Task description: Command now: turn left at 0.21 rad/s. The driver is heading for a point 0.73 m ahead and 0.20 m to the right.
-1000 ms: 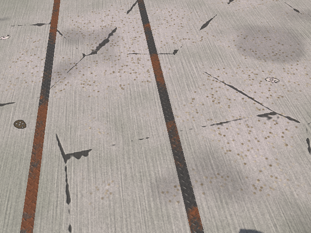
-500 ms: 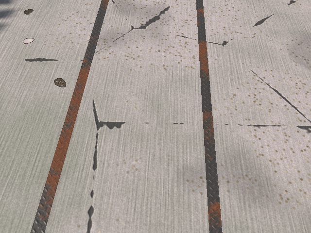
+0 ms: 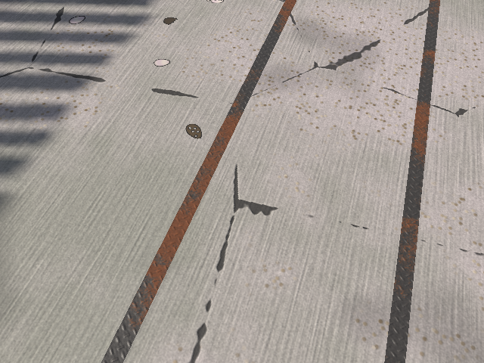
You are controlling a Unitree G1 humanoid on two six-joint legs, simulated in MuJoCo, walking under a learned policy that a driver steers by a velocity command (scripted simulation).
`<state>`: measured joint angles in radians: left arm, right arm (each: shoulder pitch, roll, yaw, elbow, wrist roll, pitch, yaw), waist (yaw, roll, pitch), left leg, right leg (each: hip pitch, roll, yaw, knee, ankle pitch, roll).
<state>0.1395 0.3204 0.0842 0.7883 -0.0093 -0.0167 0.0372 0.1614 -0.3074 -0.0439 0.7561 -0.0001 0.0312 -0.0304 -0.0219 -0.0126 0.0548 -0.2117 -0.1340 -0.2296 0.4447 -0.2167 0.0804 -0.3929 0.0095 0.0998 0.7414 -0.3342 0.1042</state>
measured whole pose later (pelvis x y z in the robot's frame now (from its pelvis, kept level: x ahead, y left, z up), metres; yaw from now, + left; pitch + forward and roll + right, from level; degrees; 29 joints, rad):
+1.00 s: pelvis +0.29 -0.19 +0.00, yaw -24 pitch +0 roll -1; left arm 0.28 0.27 0.04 0.71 0.01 -0.09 -0.04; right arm 0.24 -0.32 -0.04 0.74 0.01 -0.07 -0.01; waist 0.01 0.04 0.04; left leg -0.67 0.14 -0.06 1.07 -0.17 -0.02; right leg -0.16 0.11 -0.03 0.33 -0.17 -0.11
